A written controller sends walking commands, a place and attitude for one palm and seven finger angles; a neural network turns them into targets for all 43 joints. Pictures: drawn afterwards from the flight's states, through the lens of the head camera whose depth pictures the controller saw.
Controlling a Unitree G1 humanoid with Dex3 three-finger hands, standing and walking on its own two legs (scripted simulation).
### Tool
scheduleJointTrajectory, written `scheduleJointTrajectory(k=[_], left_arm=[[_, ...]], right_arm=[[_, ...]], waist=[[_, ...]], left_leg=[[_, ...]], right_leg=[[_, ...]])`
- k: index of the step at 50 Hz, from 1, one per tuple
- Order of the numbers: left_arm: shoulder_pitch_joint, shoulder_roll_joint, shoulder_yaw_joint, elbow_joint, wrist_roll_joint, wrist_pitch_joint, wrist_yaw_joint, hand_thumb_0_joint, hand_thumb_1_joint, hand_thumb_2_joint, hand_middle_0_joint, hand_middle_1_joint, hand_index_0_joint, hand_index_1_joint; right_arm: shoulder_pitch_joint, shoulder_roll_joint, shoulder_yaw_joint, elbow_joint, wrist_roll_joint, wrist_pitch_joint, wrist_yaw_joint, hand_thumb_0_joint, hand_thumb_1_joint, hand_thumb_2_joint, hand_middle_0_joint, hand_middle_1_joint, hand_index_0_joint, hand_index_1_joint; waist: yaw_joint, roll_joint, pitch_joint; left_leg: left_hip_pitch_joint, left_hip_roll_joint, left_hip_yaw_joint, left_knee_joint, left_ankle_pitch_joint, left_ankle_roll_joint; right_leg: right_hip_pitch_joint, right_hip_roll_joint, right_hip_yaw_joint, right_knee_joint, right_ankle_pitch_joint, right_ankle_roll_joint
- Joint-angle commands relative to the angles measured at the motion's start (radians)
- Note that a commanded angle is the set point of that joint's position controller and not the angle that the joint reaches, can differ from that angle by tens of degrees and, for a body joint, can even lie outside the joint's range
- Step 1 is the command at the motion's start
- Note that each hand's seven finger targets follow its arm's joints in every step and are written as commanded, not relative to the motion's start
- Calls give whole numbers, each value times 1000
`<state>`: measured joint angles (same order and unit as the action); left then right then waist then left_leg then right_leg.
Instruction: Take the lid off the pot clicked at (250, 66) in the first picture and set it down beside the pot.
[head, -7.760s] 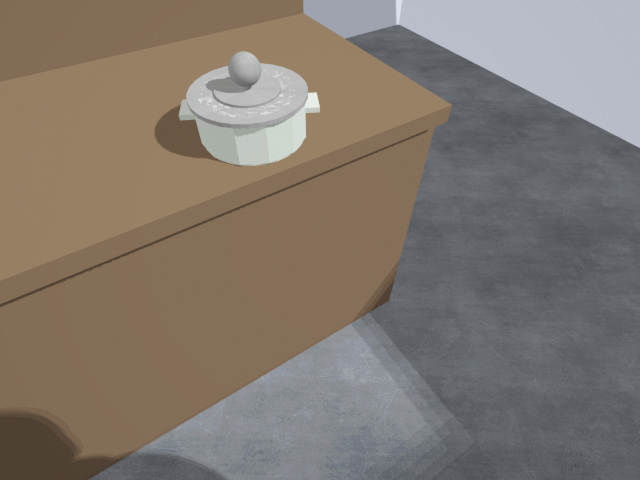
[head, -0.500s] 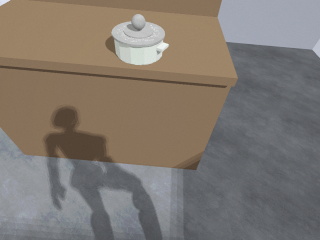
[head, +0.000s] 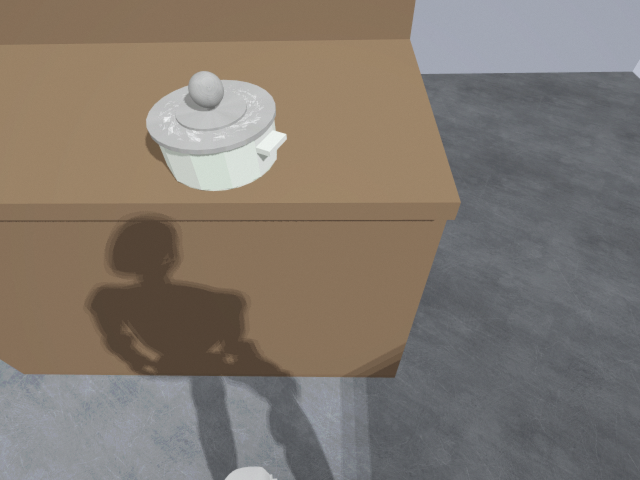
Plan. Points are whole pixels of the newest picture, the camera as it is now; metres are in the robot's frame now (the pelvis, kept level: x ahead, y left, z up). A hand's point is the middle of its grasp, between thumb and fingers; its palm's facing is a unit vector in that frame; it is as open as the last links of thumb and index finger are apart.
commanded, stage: take the last steps up to it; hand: left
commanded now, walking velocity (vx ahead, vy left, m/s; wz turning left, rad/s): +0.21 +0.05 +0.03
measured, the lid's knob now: (206, 89) +0.63 +0.19 +0.17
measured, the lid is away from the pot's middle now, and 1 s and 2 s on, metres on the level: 0.00 0.00 0.00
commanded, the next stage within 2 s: come to a stop and stand still in 0.12 s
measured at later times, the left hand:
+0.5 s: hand out of the picture +0.14 +0.22 -0.18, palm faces +0.05 -0.98 -0.20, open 7.4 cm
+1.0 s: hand out of the picture +0.14 +0.18 -0.15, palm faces +0.04 -0.96 -0.29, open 7.4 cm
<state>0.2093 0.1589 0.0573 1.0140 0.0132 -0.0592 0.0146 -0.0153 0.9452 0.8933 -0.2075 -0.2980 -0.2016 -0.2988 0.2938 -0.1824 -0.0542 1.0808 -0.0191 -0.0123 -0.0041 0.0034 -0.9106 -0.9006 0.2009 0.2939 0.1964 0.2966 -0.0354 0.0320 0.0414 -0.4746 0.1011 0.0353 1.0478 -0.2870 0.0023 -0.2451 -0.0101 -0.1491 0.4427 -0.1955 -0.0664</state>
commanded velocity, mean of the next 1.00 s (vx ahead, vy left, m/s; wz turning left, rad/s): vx -0.03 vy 0.04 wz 0.01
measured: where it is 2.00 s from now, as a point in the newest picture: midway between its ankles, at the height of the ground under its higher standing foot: outside the picture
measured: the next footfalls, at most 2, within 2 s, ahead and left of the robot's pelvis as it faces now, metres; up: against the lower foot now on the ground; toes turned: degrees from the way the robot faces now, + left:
left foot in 0.24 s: +0.19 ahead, +0.15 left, +0.00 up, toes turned +6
right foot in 0.66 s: +0.17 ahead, -0.12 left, +0.00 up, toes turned -4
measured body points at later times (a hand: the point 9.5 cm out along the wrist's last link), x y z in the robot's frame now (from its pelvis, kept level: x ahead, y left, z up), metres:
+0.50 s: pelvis +0.12 +0.04 +0.00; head +0.15 +0.05 +0.45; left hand +0.13 +0.27 -0.16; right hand +0.21 -0.19 -0.15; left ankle +0.15 +0.15 -0.74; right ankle +0.11 -0.09 -0.70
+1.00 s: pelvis +0.09 -0.02 +0.01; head +0.12 -0.05 +0.45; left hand +0.14 +0.23 -0.12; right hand +0.14 -0.27 -0.16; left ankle +0.05 +0.16 -0.67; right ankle +0.13 -0.12 -0.74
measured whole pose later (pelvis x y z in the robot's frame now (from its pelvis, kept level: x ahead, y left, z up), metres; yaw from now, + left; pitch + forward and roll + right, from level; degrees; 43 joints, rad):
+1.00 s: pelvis +0.09 -0.02 +0.01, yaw -1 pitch -1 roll +4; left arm 0.23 0.17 0.04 0.97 0.03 0.01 0.03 0.00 0.90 0.89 -0.21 -0.30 -0.20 -0.30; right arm 0.19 -0.24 -0.07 1.02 -0.01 0.08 0.00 0.00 -0.91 -0.90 0.20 0.29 0.20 0.30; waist 0.03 0.00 0.07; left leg -0.34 0.00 -0.01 0.90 -0.41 -0.05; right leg -0.26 -0.07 -0.02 0.45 -0.18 -0.03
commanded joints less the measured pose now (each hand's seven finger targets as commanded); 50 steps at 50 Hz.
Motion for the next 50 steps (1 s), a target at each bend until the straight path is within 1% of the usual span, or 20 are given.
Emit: scheduleJointTrajectory(k=[1,6,8,10,11,12,13,15,18,25,29,31,32,33,34,35,37,40,45,50], left_arm=[[86,146,19,-9,5,-16,-9,0,900,900,-200,-300,-200,-300],[137,171,21,28,6,-10,-9,0,900,900,-200,-300,-200,-300],[131,170,20,34,5,-2,-5,0,900,900,-200,-300,-200,-300],[129,143,12,39,0,9,-4,0,900,900,-200,-300,-200,-300],[141,112,4,31,0,13,-6,0,900,900,-200,-300,-200,-300],[173,54,-10,18,-2,16,-4,0,900,900,-200,-300,-200,-300],[152,60,-18,14,-1,19,8,0,900,900,-200,-300,-200,-300],[152,56,-22,56,-7,35,21,0,900,900,-200,-300,-200,-300],[179,70,-25,81,-11,61,26,0,900,900,-200,-300,-200,-300],[125,91,12,-16,2,111,24,0,900,900,-200,-300,-200,-300],[135,82,11,-41,1,99,20,0,900,900,-200,-300,-200,-300],[173,97,8,-27,7,79,21,0,900,900,-200,-300,-200,-300],[154,160,9,-31,14,63,26,0,900,900,-200,-300,-200,-300],[106,232,15,-47,16,55,28,0,900,900,-200,-300,-200,-300],[112,250,14,-62,12,58,24,0,900,900,-200,-300,-200,-300],[85,257,23,-60,13,54,27,0,900,900,-200,-300,-200,-300],[39,232,21,-66,9,54,31,0,900,900,-200,-300,-200,-300],[53,227,28,-77,7,54,31,0,900,900,-200,-300,-200,-300],[110,236,34,-69,12,54,34,0,900,900,-200,-300,-200,-300],[76,254,40,-77,19,61,24,0,900,900,-200,-300,-200,-300]], right_arm=[[34,-3,7,-45,-4,-10,18,0,-900,-900,200,300,200,300],[-82,-20,11,-87,1,-34,20,0,-900,-900,200,300,200,300],[-74,-25,13,-81,2,-38,17,0,-900,-900,200,300,200,300],[1,-59,12,-50,-1,-49,10,0,-900,-900,200,300,200,300],[78,-123,-2,-34,-6,-55,1,0,-900,-900,200,300,200,300],[134,-207,-18,-30,-8,-46,-7,0,-900,-900,200,300,200,300],[120,-183,-4,-31,-6,-35,-16,0,-900,-900,200,300,200,300],[-15,-105,28,-43,0,-35,-38,0,-900,-900,200,300,200,300],[-89,-110,26,-43,13,-22,-48,0,-900,-900,200,300,200,300],[-120,-157,-24,-86,2,24,-52,0,-900,-900,200,300,200,300],[-158,-164,-34,-112,-4,33,-39,0,-900,-900,200,300,200,300],[-151,-142,-33,-110,5,37,-31,0,-900,-900,200,300,200,300],[-119,-85,-26,-109,16,37,-24,0,-900,-900,200,300,200,300],[-106,-31,-14,-129,21,43,-15,0,-900,-900,200,300,200,300],[-142,-54,-17,-136,17,59,-15,0,-900,-900,200,300,200,300],[-155,-59,-18,-136,11,69,-16,0,-900,-900,200,300,200,300],[-122,-95,-25,-112,11,66,-15,0,-900,-900,200,300,200,300],[-107,-108,-25,-106,7,65,-5,0,-900,-900,200,300,200,300],[-134,-104,-20,-133,4,66,2,0,-900,-900,200,300,200,300],[-106,-90,-8,-134,9,52,9,0,-900,-900,200,300,200,300]], waist=[[29,-122,0],[70,-150,-4],[54,-164,20],[17,-100,-4],[-13,31,-42],[-17,223,-73],[-12,185,-75],[39,158,-57],[56,63,-61],[41,132,-76],[56,162,-74],[72,89,-92],[59,-87,-69],[37,-273,-30],[72,-182,-38],[64,-261,-36],[50,-193,-25],[65,-184,-36],[98,-181,-44],[89,-235,-45]], left_leg=[[10,5,26,-213,50,-25],[50,-30,48,-404,36,-24],[154,-46,68,-490,77,-23],[353,-52,68,-626,134,-12],[487,57,-61,-655,239,35],[551,255,-282,-714,416,124],[488,298,-318,-744,564,180],[377,250,-207,-715,864,177],[370,219,-112,-705,977,158],[362,227,-85,-679,796,173],[290,202,-85,-656,561,141],[282,112,-42,-547,364,75],[213,20,-1,-447,148,11],[113,-84,47,-371,-184,-32],[150,-87,-24,-262,-294,-28],[104,-89,-62,-168,-301,-23],[47,-86,-89,-48,-230,-27],[-9,-95,-85,21,-145,-48],[-18,-95,-75,-64,-130,-63],[107,-100,-28,-290,-137,-47]], right_leg=[[12,-251,199,-288,3,-104],[127,-276,195,-207,167,-100],[69,-260,175,-165,146,-75],[-7,-195,129,-36,104,-30],[-107,-120,69,136,12,14],[-227,-30,-6,335,-309,62],[-222,-32,66,443,-442,70],[-140,-87,149,456,-366,87],[-81,-83,136,386,-265,106],[-170,-40,158,520,-272,102],[-48,-41,114,297,-201,87],[42,-39,99,29,7,93],[68,-135,239,-83,180,63],[43,-325,433,-137,316,-30],[-40,-390,465,-173,266,-112],[-36,-372,508,-174,237,-130],[21,-349,460,-141,309,-145],[103,-312,376,-116,329,-122],[163,-314,391,-135,225,-118],[91,-284,391,-198,-27,-98]])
